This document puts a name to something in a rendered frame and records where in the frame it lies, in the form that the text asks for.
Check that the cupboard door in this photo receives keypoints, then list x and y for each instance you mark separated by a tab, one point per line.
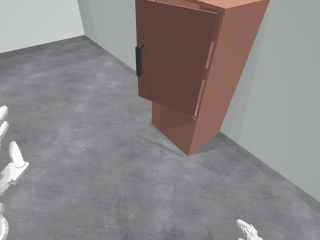
177	41

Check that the left robot hand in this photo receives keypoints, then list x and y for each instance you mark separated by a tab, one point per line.
17	167

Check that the handle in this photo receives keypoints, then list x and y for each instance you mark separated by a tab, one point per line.
138	55

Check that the right robot hand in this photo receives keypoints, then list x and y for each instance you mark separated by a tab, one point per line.
249	231

